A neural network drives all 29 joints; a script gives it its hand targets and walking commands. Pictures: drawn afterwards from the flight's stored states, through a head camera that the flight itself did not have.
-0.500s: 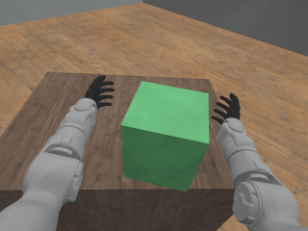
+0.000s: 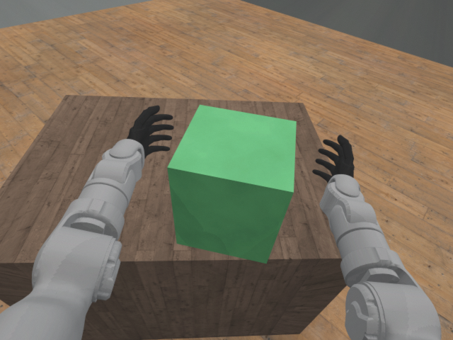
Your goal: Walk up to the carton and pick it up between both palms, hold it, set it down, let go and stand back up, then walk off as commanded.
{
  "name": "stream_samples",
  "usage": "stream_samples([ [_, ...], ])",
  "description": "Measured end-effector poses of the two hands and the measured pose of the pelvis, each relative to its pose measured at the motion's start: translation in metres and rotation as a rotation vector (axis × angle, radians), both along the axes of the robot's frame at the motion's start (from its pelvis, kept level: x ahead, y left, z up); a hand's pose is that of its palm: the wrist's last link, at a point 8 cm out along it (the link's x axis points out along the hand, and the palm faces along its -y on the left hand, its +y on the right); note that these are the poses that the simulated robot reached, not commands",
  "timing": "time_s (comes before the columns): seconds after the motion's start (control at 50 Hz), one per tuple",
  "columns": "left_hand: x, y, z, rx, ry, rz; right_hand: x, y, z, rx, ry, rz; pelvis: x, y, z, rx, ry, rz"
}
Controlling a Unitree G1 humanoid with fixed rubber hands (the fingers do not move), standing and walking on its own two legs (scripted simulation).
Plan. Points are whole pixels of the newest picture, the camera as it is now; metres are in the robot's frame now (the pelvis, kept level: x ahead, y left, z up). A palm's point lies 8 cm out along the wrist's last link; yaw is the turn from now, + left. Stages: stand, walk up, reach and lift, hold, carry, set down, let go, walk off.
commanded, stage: set down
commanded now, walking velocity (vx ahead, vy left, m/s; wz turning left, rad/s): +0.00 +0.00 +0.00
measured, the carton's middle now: (233, 185) +0.45 -0.02 +0.02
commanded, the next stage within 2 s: none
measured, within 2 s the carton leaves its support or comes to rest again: neither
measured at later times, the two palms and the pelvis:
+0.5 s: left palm (130, 182) +0.41 +0.18 +0.08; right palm (347, 215) +0.32 -0.21 +0.08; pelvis +0.00 -0.01 +0.00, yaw +0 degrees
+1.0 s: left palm (122, 229) +0.34 +0.20 +0.02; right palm (362, 264) +0.25 -0.22 +0.04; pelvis +0.00 -0.01 +0.00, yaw +0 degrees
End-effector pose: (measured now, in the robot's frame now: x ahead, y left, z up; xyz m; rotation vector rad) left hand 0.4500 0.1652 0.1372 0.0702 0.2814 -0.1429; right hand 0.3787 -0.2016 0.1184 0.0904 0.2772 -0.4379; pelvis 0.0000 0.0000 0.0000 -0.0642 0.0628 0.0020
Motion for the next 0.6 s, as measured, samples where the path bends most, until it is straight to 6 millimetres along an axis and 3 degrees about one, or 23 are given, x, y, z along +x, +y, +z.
stream_samples([
  [0.2,-0.014,0.005,-0.022,0.017,0.053,0.013,-0.020,-0.012,-0.012,-0.021,0.009,-0.023,-0.005,-0.006,0.001,0.007,-0.009,0.001],
  [0.42,-0.034,0.015,-0.052,0.026,0.068,-0.017,-0.044,-0.008,-0.033,-0.031,0.006,-0.009,-0.003,-0.006,0.001,0.008,-0.016,0.001],
  [0.6,-0.049,0.021,-0.065,0.010,0.059,-0.032,-0.069,-0.013,-0.044,-0.033,0.002,-0.030,-0.002,-0.006,0.001,0.008,-0.024,0.001],
])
